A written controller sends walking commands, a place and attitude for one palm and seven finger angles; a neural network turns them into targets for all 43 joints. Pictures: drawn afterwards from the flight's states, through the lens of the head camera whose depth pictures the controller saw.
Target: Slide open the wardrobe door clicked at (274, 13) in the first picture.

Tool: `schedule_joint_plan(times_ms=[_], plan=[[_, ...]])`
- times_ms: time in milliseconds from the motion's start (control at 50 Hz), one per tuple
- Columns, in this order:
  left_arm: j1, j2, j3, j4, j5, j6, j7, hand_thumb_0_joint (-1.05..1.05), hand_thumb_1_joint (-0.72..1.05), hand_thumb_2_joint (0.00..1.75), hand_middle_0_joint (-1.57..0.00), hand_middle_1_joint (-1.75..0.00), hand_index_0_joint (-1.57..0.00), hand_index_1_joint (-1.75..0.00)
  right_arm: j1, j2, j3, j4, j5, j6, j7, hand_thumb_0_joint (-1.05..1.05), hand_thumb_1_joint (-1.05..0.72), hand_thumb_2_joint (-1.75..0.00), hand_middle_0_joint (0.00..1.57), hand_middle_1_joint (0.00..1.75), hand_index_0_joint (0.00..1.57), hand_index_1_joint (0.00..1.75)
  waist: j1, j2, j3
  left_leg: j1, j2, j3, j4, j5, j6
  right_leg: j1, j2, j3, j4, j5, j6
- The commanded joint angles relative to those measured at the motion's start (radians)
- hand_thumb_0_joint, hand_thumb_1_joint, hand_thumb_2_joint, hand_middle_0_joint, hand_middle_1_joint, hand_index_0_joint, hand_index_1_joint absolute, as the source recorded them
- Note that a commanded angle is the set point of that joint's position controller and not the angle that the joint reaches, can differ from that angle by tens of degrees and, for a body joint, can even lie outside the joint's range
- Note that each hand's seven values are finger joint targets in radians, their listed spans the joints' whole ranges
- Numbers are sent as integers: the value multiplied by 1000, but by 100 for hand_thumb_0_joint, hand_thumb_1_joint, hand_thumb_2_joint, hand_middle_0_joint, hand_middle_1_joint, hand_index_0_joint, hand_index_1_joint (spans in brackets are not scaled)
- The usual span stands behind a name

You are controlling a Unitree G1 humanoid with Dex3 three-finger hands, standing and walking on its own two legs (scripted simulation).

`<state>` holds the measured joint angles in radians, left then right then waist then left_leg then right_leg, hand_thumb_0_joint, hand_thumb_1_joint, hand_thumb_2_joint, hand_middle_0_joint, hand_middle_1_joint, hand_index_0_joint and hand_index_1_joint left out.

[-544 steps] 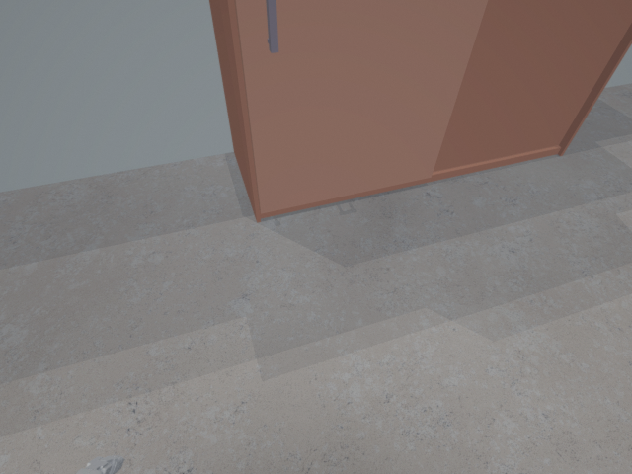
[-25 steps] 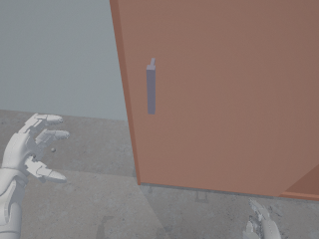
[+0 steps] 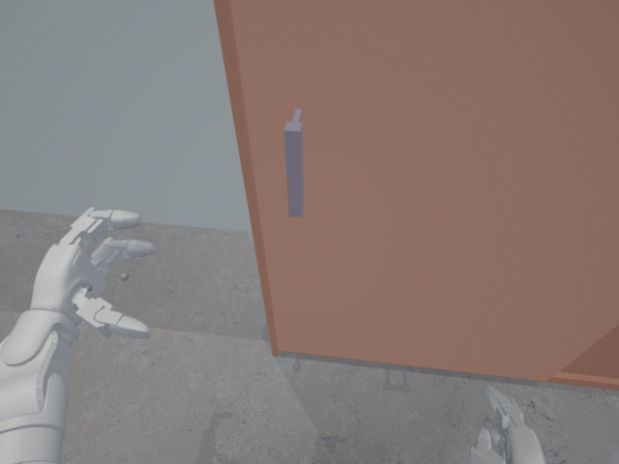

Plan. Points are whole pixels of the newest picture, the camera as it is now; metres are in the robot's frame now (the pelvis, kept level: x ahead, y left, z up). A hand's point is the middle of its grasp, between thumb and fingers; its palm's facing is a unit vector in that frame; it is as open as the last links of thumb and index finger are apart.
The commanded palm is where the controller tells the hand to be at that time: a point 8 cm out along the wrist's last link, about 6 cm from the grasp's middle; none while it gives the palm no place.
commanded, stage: move the hooked fingers beside the handle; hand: left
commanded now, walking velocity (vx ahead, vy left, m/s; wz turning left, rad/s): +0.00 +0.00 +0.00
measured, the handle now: (297, 165) +0.54 +0.08 +0.09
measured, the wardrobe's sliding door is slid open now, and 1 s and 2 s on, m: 0.00 0.00 0.00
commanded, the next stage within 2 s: none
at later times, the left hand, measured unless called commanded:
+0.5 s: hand (190, 235) +0.36 +0.20 +0.11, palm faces +0.01 -1.00 -0.02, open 14.0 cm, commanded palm +0.34 +0.25 +0.11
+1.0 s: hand (228, 206) +0.42 +0.16 +0.11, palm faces +0.00 -1.00 -0.01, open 14.0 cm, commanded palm +0.41 +0.21 +0.11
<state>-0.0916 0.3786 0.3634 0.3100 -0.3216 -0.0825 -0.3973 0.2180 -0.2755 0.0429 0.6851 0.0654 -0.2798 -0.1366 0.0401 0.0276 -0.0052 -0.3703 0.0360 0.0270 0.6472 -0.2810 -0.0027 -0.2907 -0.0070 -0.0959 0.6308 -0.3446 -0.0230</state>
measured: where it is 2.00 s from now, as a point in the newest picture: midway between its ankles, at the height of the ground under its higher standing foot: outside the picture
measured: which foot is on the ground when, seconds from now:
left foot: down 0.00-1.00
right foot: down 0.00-1.00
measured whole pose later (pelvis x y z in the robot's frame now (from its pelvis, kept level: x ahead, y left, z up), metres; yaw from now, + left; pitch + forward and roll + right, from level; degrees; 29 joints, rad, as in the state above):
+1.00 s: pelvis +0.01 +0.00 +0.00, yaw -1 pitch +5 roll +0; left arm -0.53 0.29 0.23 0.71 -0.17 -0.16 -0.16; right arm 0.27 -0.26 0.01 0.74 0.04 -0.14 -0.07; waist -0.04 0.01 -0.04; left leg -0.46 0.04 0.05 0.67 -0.30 0.00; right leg -0.39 0.00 -0.07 0.67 -0.36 -0.02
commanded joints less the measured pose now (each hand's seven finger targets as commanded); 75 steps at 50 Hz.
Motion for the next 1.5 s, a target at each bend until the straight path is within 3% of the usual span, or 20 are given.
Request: schedule_joint_plan(times_ms=[0,120,200,320,420,460,480,540,680,740,780,860,980,1000,1120,1160,1200,1400,1420,1480], plan=[[-353,224,26,-211,4,-71,31,0,-50,30,-30,-120,-30,-120,-78,-132,-55,-136,2,-62,-16,0,-90,-90,20,30,20,30,-34,22,-201,147,-36,-37,-93,81,18,-45,14,82,-129,127,19],[-354,217,39,-170,35,-55,88,0,-50,30,-30,-120,-30,-120,-71,-123,-55,-141,-3,-42,4,0,-90,-90,20,30,20,30,-15,8,-233,136,-34,-35,-107,134,14,-7,12,67,-110,203,17],[-427,184,0,-145,58,-55,119,0,-50,30,-30,-120,-30,-120,-62,-119,-55,-136,-4,-25,10,0,-90,-90,20,30,20,30,-29,22,-207,134,-33,-30,-105,128,12,-27,18,64,-111,198,15],[-441,169,-8,-152,70,-72,143,0,-50,30,-30,-120,-30,-120,-38,-119,-69,-126,-11,-4,21,0,-90,-90,20,30,20,30,-32,23,-292,169,-29,-24,-89,233,11,12,19,63,-87,325,15],[-501,113,-67,-126,76,-68,158,0,-50,30,-30,-120,-30,-120,-32,-117,-72,-117,-5,11,26,0,-90,-90,20,30,20,30,-55,-7,-245,156,-30,-20,-85,207,13,-26,22,62,-94,307,19],[-523,146,-36,-80,85,-64,174,0,-50,30,-30,-120,-30,-120,-24,-122,-73,-105,-6,22,25,0,-90,-90,20,30,20,30,-50,-11,-232,142,-30,-23,-89,185,11,-33,23,64,-96,283,16],[-558,114,-68,-94,88,-67,177,0,-50,30,-30,-120,-30,-120,-26,-118,-73,-108,-7,24,26,0,-90,-90,20,30,20,30,-59,-9,-256,153,-33,-20,-86,187,13,-33,21,65,-96,287,19],[-623,139,-54,-50,99,-77,196,0,-50,30,-30,-120,-30,-120,-17,-119,-74,-92,-8,34,25,0,-90,-90,20,30,20,30,-67,-17,-255,149,-31,-21,-78,184,13,-39,21,69,-95,286,17],[-680,138,-59,29,114,-108,206,0,-50,30,-30,-120,-30,-120,5,-118,-79,-85,-14,56,36,0,-90,-90,20,30,20,30,-59,2,-333,154,-34,-19,-60,236,13,-13,20,74,-69,357,13],[-691,108,-81,85,113,-103,207,0,-50,30,-30,-120,-30,-120,8,-116,-78,-86,-10,66,43,0,-90,-90,20,30,20,30,-67,-17,-292,121,-35,-11,-54,214,14,-29,18,76,-73,355,20],[-730,137,-55,123,115,-105,214,0,-50,30,-30,-120,-30,-120,18,-121,-82,-79,-11,75,43,0,-90,-90,20,30,20,30,-71,-49,-291,102,-35,-12,-52,199,16,-34,18,80,-72,346,21],[-846,87,-117,113,130,-133,230,0,-50,30,-30,-120,-30,-120,27,-114,-84,-75,-12,82,48,0,-90,-90,20,30,20,30,-92,10,-317,130,-35,-16,-38,200,16,-69,22,81,-65,330,17],[-969,99,-114,248,148,-158,254,0,-50,30,-30,-120,-30,-120,52,-118,-84,-46,-14,95,51,0,-90,-90,20,30,20,30,-114,-28,-291,76,-36,-21,-31,139,17,-111,22,85,-63,271,19],[-962,134,-79,277,153,-163,262,0,-50,30,-30,-120,-30,-120,64,-124,-87,-43,-18,96,51,0,-90,-90,20,30,20,30,-106,-50,-307,70,-37,-20,-25,136,20,-103,25,87,-61,261,19],[-1054,117,-96,340,175,-214,277,0,-50,30,-30,-120,-30,-120,99,-119,-93,-34,-26,101,64,0,-90,-90,20,30,20,30,-111,18,-405,88,-36,-25,-2,189,14,-108,28,84,-22,313,11],[-1055,83,-113,393,175,-216,280,0,-50,30,-30,-120,-30,-120,114,-120,-97,-25,-26,102,71,0,-90,-90,20,30,20,30,-123,-2,-393,85,-33,-26,7,188,14,-138,34,79,-20,309,13],[-1084,122,-81,474,181,-211,288,0,-50,30,-30,-120,-30,-120,135,-132,-96,-15,-29,108,71,0,-90,-90,20,30,20,30,-132,-71,-352,25,-33,-30,7,148,17,-147,36,78,-21,276,16],[-1327,202,-33,596,227,-275,320,0,-50,30,-30,-120,-30,-120,213,-143,-99,18,-55,118,84,0,-90,-90,20,30,20,30,-178,-10,-428,-18,-32,-37,61,130,19,-225,40,88,24,252,18],[-1301,227,-9,601,230,-280,320,0,-50,30,-30,-120,-30,-120,216,-143,-103,11,-55,119,88,0,-90,-90,20,30,20,30,-159,12,-459,-17,-32,-36,63,143,17,-211,38,92,31,264,15],[-1224,193,-20,621,233,-274,308,0,-50,30,-30,-120,-30,-120,226,-140,-106,-3,-58,127,97,0,-90,-90,20,30,20,30,-154,10,-480,-8,-29,-28,75,182,16,-207,43,84,41,301,14]])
